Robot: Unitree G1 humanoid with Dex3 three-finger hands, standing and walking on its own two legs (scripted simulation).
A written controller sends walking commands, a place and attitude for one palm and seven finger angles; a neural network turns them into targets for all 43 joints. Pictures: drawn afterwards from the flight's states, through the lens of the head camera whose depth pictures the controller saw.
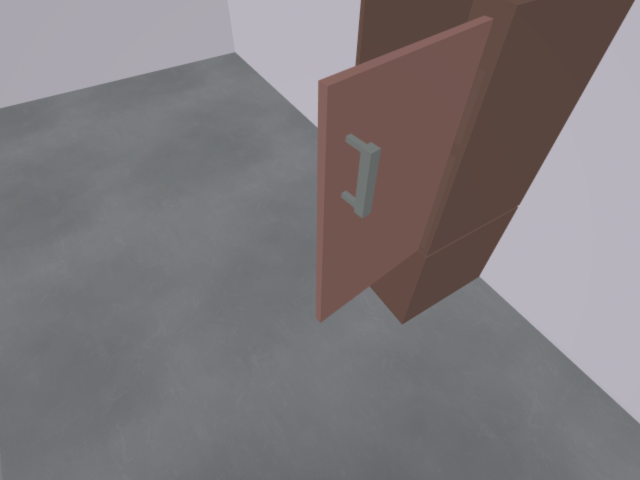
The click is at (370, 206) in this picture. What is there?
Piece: cupboard door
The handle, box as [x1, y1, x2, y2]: [341, 134, 380, 217]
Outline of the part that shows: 349,134 346,136 345,141 361,152 356,197 355,198 346,191 342,192 341,197 354,207 354,211 358,215 363,217 370,212 380,148 371,142 366,144 352,134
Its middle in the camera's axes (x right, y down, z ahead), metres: +0.06 -0.09 +0.59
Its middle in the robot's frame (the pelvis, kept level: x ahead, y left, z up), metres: +0.52 -0.02 +0.09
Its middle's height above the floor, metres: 0.87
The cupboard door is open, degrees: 98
